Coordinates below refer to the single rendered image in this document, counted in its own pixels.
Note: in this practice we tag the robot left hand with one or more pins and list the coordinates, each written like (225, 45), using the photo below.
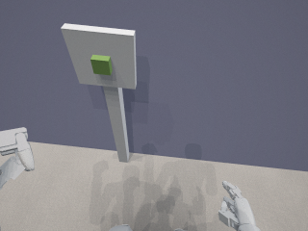
(15, 141)

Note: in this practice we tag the robot right hand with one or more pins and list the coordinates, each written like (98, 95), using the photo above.
(240, 211)

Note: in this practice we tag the button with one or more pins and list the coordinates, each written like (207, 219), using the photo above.
(101, 64)

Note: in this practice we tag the panel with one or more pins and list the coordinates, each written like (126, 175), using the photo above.
(83, 41)

